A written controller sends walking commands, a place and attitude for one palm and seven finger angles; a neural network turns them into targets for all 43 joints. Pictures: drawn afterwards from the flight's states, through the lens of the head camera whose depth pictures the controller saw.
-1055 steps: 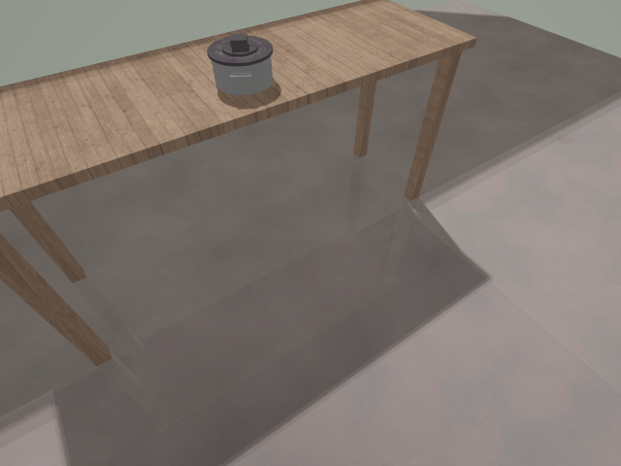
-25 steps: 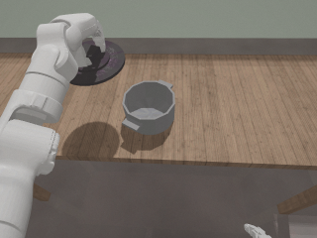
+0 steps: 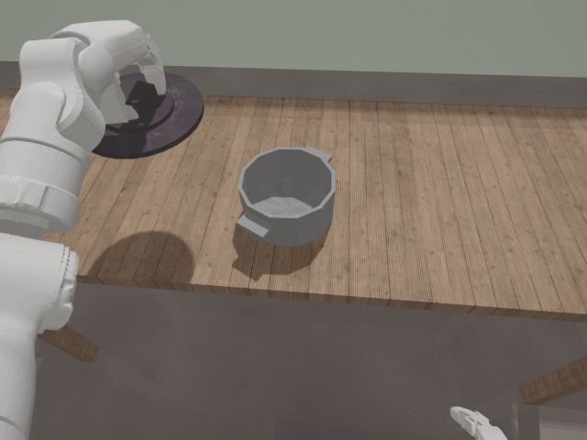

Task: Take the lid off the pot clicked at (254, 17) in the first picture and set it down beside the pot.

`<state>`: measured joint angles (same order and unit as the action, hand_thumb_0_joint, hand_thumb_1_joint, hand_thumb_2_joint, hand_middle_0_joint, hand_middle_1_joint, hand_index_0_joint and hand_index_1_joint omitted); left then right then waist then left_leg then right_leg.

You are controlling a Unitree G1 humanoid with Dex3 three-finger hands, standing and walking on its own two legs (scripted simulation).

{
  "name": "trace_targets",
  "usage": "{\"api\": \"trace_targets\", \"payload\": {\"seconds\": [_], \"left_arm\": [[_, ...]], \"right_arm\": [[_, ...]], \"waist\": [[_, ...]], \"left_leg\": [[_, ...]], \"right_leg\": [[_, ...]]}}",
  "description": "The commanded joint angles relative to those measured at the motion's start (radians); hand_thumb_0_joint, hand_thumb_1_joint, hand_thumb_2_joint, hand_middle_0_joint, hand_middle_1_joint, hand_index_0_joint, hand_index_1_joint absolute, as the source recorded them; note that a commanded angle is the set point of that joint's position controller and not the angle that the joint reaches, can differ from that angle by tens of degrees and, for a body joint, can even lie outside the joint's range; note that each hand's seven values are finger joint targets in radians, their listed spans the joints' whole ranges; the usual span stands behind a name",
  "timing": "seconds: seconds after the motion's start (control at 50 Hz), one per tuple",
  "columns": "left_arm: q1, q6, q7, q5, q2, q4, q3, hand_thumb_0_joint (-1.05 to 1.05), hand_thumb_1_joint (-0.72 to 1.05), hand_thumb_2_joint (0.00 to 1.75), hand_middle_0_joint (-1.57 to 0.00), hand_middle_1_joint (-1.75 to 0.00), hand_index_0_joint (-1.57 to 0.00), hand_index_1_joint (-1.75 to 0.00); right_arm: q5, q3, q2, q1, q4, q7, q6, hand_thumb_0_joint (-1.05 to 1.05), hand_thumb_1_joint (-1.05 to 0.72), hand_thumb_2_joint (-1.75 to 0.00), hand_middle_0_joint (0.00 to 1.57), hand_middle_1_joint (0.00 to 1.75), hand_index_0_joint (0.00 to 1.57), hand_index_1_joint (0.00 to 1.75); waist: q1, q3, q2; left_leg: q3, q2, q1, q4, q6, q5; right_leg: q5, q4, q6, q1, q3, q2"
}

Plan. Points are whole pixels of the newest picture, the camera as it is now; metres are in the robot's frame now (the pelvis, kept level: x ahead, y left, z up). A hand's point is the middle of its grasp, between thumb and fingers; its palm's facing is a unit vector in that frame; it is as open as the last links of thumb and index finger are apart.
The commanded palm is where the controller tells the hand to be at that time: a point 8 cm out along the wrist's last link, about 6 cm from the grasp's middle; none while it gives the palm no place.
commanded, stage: move the lid sideways beside the pot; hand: left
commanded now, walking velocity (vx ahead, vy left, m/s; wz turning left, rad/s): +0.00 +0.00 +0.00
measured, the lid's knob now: (133, 95) +0.50 +0.21 +0.20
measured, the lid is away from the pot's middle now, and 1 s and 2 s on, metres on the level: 0.20 0.24 0.22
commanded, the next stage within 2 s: lower the lid onto the table in 0.42 s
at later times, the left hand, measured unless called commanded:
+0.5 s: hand (90, 96) +0.48 +0.25 +0.22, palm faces -0.28 -0.04 -0.96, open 8.0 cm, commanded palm +0.47 +0.24 +0.29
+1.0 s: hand (105, 116) +0.49 +0.25 +0.18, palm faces -0.35 -0.06 -0.94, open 8.0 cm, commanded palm +0.48 +0.25 +0.26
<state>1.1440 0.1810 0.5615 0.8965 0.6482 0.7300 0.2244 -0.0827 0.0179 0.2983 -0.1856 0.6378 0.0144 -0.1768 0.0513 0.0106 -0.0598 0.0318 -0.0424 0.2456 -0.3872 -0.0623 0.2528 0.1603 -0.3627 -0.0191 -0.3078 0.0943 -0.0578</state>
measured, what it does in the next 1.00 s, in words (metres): stands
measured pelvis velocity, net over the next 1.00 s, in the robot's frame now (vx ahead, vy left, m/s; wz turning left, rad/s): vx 0.01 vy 0.00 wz -0.01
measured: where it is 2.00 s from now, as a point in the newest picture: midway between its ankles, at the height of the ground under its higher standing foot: outside the picture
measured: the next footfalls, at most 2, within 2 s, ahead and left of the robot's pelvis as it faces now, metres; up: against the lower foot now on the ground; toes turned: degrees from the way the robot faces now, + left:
none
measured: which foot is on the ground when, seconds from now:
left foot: down 0.00-1.00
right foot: down 0.00-1.00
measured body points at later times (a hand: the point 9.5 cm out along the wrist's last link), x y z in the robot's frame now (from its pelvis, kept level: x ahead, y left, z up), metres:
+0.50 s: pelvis +0.00 +0.00 +0.00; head +0.06 -0.01 +0.45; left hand +0.49 +0.25 +0.27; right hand +0.07 -0.28 -0.13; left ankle -0.04 +0.08 -0.74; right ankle +0.01 -0.14 -0.74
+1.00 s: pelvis +0.01 +0.00 +0.00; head +0.07 +0.00 +0.44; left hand +0.50 +0.25 +0.24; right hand +0.08 -0.27 -0.13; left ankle -0.04 +0.08 -0.74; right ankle +0.01 -0.14 -0.74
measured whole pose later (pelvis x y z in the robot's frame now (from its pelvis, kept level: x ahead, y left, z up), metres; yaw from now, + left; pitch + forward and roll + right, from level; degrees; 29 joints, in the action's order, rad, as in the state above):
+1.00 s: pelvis +0.01 +0.00 +0.00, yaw -1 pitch +8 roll -1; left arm 1.14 0.07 0.55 0.91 0.72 0.89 0.16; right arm -0.08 0.01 0.30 -0.24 0.66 0.00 -0.17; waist 0.08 0.00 -0.04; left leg 0.04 -0.04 0.28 -0.41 -0.07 0.27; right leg 0.15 -0.35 -0.02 -0.33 0.09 -0.05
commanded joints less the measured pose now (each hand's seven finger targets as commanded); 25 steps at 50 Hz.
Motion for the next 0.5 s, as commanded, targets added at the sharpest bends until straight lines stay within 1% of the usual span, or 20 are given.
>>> {"api": "trace_targets", "payload": {"seconds": [0.0,0.04,0.06,0.08,0.1,0.16,0.18,0.2,0.24,0.26,0.28,0.3,0.32,0.34,0.38,0.4,0.42,0.44,0.46,0.48], "left_arm": [[0.664,-0.027,-0.057,0.019,0.307,-0.24,-0.145,0.0,0.49,1.15,-0.79,-1.07,-0.87,-1.04],[0.658,-0.036,-0.057,0.024,0.303,-0.225,-0.143,0.0,0.49,1.15,-0.79,-1.07,-0.87,-1.04],[0.61,-0.035,-0.055,0.024,0.294,-0.156,-0.143,0.0,0.49,1.15,-0.79,-1.07,-0.87,-1.04],[0.564,-0.04,-0.059,0.014,0.336,-0.118,-0.166,0.0,0.49,1.15,-0.79,-1.07,-0.87,-1.04],[0.598,-0.047,-0.056,0.025,0.334,-0.122,-0.161,0.0,0.49,1.15,-0.79,-1.07,-0.87,-1.04],[0.625,-0.059,-0.055,0.027,0.3,-0.091,-0.121,0.0,0.49,1.15,-0.79,-1.07,-0.87,-1.04],[0.62,-0.064,-0.062,0.019,0.334,-0.125,-0.14,0.0,0.49,1.15,-0.79,-1.07,-0.87,-1.04],[0.65,-0.075,-0.066,0.039,0.403,-0.15,-0.191,0.0,0.49,1.15,-0.79,-1.07,-0.87,-1.04],[0.639,-0.093,-0.063,0.041,0.409,-0.087,-0.189,0.0,0.49,1.15,-0.79,-1.07,-0.87,-1.04],[0.649,-0.099,-0.061,0.037,0.411,-0.101,-0.188,0.0,0.49,1.15,-0.79,-1.07,-0.87,-1.04],[0.633,-0.1,-0.064,0.026,0.412,-0.124,-0.184,0.0,0.49,1.15,-0.79,-1.07,-0.87,-1.04],[0.645,-0.108,-0.066,0.036,0.439,-0.158,-0.213,0.0,0.49,1.15,-0.79,-1.07,-0.87,-1.04],[0.622,-0.11,-0.062,0.036,0.419,-0.121,-0.202,0.0,0.49,1.15,-0.79,-1.07,-0.87,-1.04],[0.618,-0.107,-0.055,0.028,0.356,-0.099,-0.149,0.0,0.49,1.15,-0.79,-1.07,-0.87,-1.04],[0.567,-0.104,-0.053,0.009,0.368,-0.103,-0.163,0.0,0.49,1.15,-0.79,-1.07,-0.87,-1.04],[0.617,-0.111,-0.054,0.019,0.402,-0.166,-0.187,0.0,0.49,1.15,-0.79,-1.07,-0.87,-1.04],[0.582,-0.112,-0.053,0.022,0.406,-0.106,-0.201,0.0,0.49,1.15,-0.79,-1.07,-0.87,-1.04],[0.606,-0.114,-0.049,0.017,0.373,-0.118,-0.16,0.0,0.49,1.15,-0.79,-1.07,-0.87,-1.04],[0.644,-0.115,-0.048,0.011,0.363,-0.174,-0.155,0.0,0.49,1.15,-0.79,-1.07,-0.87,-1.04],[0.641,-0.113,-0.052,0.002,0.356,-0.215,-0.145,0.0,0.49,1.15,-0.79,-1.07,-0.87,-1.04]], "right_arm": [[0.0,-0.047,0.148,0.007,-0.103,-0.017,0.022,0.0,-0.9,-0.9,0.2,0.3,0.2,0.3],[-0.002,-0.045,0.144,0.01,-0.103,-0.018,0.024,0.0,-0.9,-0.9,0.2,0.3,0.2,0.3],[-0.004,-0.045,0.144,0.002,-0.099,-0.021,0.025,0.0,-0.9,-0.9,0.2,0.3,0.2,0.3],[-0.007,-0.048,0.163,-0.011,-0.094,-0.021,0.02,0.0,-0.9,-0.9,0.2,0.3,0.2,0.3],[-0.006,-0.041,0.152,-0.007,-0.095,-0.022,0.016,0.0,-0.9,-0.9,0.2,0.3,0.2,0.3],[-0.012,-0.042,0.152,-0.009,-0.089,-0.028,0.011,0.0,-0.9,-0.9,0.2,0.3,0.2,0.3],[-0.01,-0.048,0.166,-0.008,-0.09,-0.027,0.01,0.0,-0.9,-0.9,0.2,0.3,0.2,0.3],[-0.003,-0.045,0.157,-0.022,-0.095,-0.029,0.014,0.0,-0.9,-0.9,0.2,0.3,0.2,0.3],[-0.008,-0.04,0.155,-0.026,-0.089,-0.038,0.013,0.0,-0.9,-0.9,0.2,0.3,0.2,0.3],[-0.011,-0.042,0.156,-0.025,-0.09,-0.038,0.012,0.0,-0.9,-0.9,0.2,0.3,0.2,0.3],[-0.01,-0.049,0.166,-0.021,-0.092,-0.036,0.012,0.0,-0.9,-0.9,0.2,0.3,0.2,0.3],[-0.003,-0.05,0.157,-0.036,-0.092,-0.035,0.014,0.0,-0.9,-0.9,0.2,0.3,0.2,0.3],[-0.007,-0.049,0.156,-0.032,-0.092,-0.035,0.015,0.0,-0.9,-0.9,0.2,0.3,0.2,0.3],[-0.009,-0.047,0.153,-0.032,-0.086,-0.033,0.013,0.0,-0.9,-0.9,0.2,0.3,0.2,0.3],[-0.011,-0.057,0.169,-0.039,-0.082,-0.03,0.012,0.0,-0.9,-0.9,0.2,0.3,0.2,0.3],[-0.003,-0.055,0.163,-0.044,-0.085,-0.028,0.013,0.0,-0.9,-0.9,0.2,0.3,0.2,0.3],[-0.007,-0.055,0.162,-0.042,-0.082,-0.031,0.013,0.0,-0.9,-0.9,0.2,0.3,0.2,0.3],[-0.01,-0.05,0.16,-0.045,-0.078,-0.031,0.009,0.0,-0.9,-0.9,0.2,0.3,0.2,0.3],[-0.009,-0.057,0.159,-0.043,-0.077,-0.03,0.009,0.0,-0.9,-0.9,0.2,0.3,0.2,0.3],[-0.007,-0.062,0.168,-0.036,-0.079,-0.027,0.012,0.0,-0.9,-0.9,0.2,0.3,0.2,0.3]], "waist": [[0.021,0.503,0.007],[0.021,0.49,-0.01],[0.022,0.467,0.023],[0.021,0.444,0.031],[0.02,0.452,0.046],[0.028,0.414,0.027],[0.025,0.435,0.006],[0.018,0.494,0.011],[0.021,0.46,0.018],[0.019,0.468,0.009],[0.021,0.471,-0.03],[0.016,0.509,-0.021],[0.021,0.482,-0.023],[0.031,0.447,-0.034],[0.029,0.443,-0.021],[0.023,0.489,-0.026],[0.026,0.461,0.005],[0.032,0.45,-0.01],[0.032,0.47,-0.032],[0.035,0.484,-0.08]], "left_leg": [[-0.089,0.006,-0.223,-0.017,0.008,-0.512],[-0.095,0.008,-0.23,-0.022,0.008,-0.537],[-0.087,0.007,-0.213,-0.028,0.002,-0.522],[-0.084,0.011,-0.188,-0.026,0.006,-0.506],[-0.079,0.008,-0.171,-0.014,0.005,-0.479],[-0.072,0.011,-0.158,-0.008,0.0,-0.416],[-0.073,0.01,-0.177,-0.02,-0.002,-0.44],[-0.074,0.007,-0.175,-0.012,-0.004,-0.437],[-0.068,0.01,-0.148,-0.007,-0.008,-0.413],[-0.07,0.01,-0.152,-0.005,-0.008,-0.426],[-0.074,0.01,-0.174,-0.019,-0.007,-0.472],[-0.08,0.011,-0.194,-0.017,-0.007,-0.507],[-0.079,0.013,-0.195,-0.023,-0.008,-0.519],[-0.08,0.014,-0.192,-0.017,-0.004,-0.494],[-0.081,0.018,-0.205,-0.029,-0.006,-0.516],[-0.082,0.014,-0.208,-0.02,-0.006,-0.509],[-0.075,0.014,-0.189,-0.027,-0.014,-0.493],[-0.079,0.015,-0.188,-0.017,-0.009,-0.492],[-0.084,0.016,-0.219,-0.022,-0.008,-0.527],[-0.095,0.018,-0.257,-0.037,0.001,-0.592]], "right_leg": [[-0.315,-0.024,0.071,0.181,-0.042,0.06],[-0.317,-0.024,0.073,0.171,-0.039,0.061],[-0.317,-0.024,0.072,0.166,-0.037,0.062],[-0.315,-0.024,0.074,0.164,-0.032,0.058],[-0.312,-0.024,0.07,0.185,-0.036,0.058],[-0.275,-0.016,0.071,0.16,-0.031,0.057],[-0.289,-0.015,0.074,0.161,-0.036,0.054],[-0.297,-0.018,0.071,0.212,-0.047,0.056],[-0.306,-0.016,0.07,0.219,-0.041,0.052],[-0.313,-0.015,0.069,0.225,-0.043,0.052],[-0.326,-0.015,0.073,0.204,-0.044,0.051],[-0.333,-0.017,0.069,0.222,-0.047,0.057],[-0.331,-0.015,0.07,0.202,-0.043,0.057],[-0.303,-0.006,0.068,0.17,-0.037,0.058],[-0.304,-0.002,0.071,0.152,-0.035,0.058],[-0.31,-0.004,0.067,0.187,-0.043,0.061],[-0.316,-0.006,0.068,0.185,-0.04,0.061],[-0.31,-0.004,0.067,0.173,-0.033,0.061],[-0.317,-0.002,0.067,0.168,-0.036,0.062],[-0.316,-0.005,0.071,0.136,-0.035,0.064]]}}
